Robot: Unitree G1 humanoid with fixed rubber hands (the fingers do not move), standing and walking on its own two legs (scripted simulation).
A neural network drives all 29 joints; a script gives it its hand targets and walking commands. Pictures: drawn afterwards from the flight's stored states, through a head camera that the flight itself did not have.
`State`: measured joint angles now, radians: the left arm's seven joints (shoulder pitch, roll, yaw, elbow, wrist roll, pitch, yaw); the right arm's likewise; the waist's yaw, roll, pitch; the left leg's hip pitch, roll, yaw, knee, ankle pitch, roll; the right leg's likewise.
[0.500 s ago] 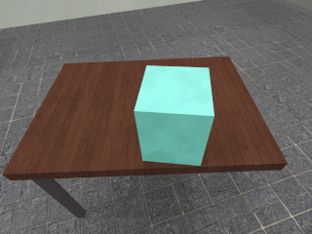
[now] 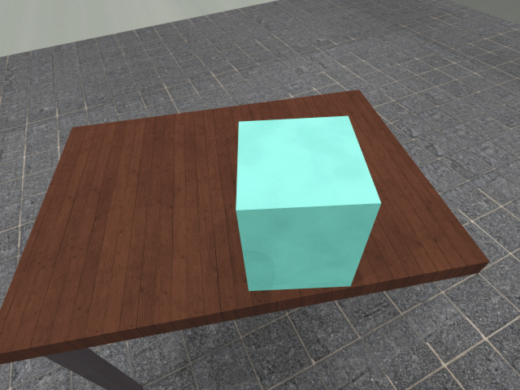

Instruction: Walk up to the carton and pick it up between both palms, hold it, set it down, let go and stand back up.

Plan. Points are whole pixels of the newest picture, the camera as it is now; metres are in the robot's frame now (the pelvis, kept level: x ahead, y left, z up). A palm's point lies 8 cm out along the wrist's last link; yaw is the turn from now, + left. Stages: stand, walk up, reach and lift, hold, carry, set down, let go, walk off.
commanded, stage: walk up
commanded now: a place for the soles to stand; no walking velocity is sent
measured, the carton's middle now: (296, 206) +0.45 -0.03 +0.02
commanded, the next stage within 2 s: none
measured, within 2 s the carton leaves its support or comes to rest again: neither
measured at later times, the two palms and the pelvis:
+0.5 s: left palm out of the picture +0.10 +0.25 -0.12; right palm out of the picture +0.04 -0.27 -0.14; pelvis +0.01 +0.00 -0.01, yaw -9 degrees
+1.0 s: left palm out of the picture +0.15 +0.22 -0.12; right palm out of the picture -0.05 -0.26 -0.12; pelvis +0.02 -0.02 +0.00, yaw -15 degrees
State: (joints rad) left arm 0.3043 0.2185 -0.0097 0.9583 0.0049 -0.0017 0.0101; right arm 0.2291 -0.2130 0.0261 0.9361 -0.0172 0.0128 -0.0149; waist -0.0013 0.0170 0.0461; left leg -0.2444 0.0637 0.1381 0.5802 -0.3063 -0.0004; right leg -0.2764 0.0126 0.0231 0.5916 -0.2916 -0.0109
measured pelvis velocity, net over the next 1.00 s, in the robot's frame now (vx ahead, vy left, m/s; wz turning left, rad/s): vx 0.02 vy -0.02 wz -0.27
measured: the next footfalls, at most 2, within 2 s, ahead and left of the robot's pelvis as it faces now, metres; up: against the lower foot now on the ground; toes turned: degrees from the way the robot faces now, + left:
right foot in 1.20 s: +0.11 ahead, -0.27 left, +0.00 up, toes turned -17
left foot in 1.62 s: +0.05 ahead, +0.03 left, +0.00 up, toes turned +9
